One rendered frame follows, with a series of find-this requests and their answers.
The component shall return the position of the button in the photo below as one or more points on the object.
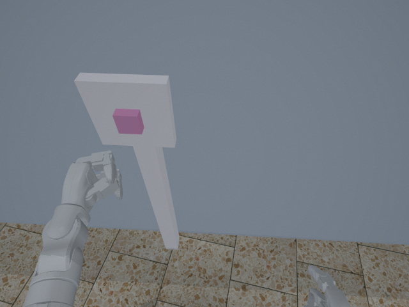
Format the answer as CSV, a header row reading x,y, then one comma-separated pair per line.
x,y
128,121

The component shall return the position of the panel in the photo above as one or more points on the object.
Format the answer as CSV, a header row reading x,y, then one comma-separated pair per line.
x,y
102,94

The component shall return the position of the left robot forearm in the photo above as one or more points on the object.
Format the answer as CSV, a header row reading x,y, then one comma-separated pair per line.
x,y
58,270

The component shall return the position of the robot right hand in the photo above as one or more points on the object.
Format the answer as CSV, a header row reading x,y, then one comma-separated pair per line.
x,y
333,297

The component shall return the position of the robot left hand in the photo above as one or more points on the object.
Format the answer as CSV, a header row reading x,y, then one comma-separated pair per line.
x,y
83,187

